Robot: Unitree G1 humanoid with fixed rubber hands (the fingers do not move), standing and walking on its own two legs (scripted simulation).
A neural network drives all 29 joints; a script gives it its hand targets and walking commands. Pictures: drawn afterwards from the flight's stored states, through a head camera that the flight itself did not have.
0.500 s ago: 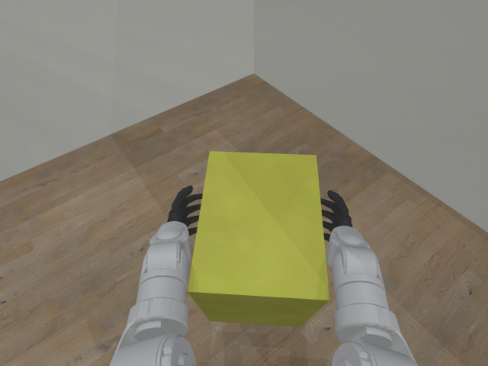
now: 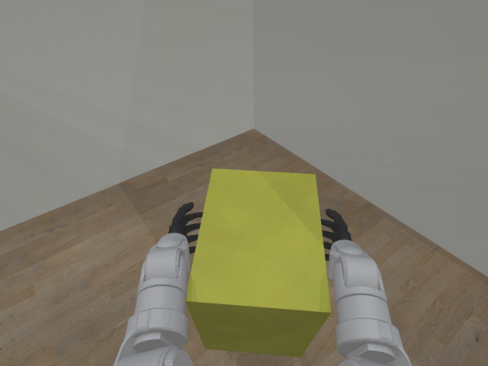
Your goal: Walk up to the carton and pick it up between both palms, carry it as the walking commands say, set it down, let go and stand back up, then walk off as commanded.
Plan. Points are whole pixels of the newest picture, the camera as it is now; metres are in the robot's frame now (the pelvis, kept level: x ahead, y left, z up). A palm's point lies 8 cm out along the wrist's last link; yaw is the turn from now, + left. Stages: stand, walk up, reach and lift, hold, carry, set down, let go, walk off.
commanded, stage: reach and lift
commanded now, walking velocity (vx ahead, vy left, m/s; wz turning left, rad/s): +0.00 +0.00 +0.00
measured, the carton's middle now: (257, 265) +0.33 -0.01 -0.02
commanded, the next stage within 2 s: hold in 1.30 s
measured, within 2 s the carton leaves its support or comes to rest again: neither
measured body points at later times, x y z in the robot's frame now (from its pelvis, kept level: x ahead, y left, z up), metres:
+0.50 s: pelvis +0.00 +0.00 +0.00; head -0.06 -0.01 +0.45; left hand +0.34 +0.13 +0.07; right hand +0.32 -0.16 +0.06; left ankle +0.01 +0.12 -0.74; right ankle +0.05 -0.12 -0.74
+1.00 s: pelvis +0.00 +0.00 +0.00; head -0.06 -0.01 +0.45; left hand +0.32 +0.13 +0.07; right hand +0.32 -0.15 +0.06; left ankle +0.01 +0.12 -0.74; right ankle +0.05 -0.12 -0.74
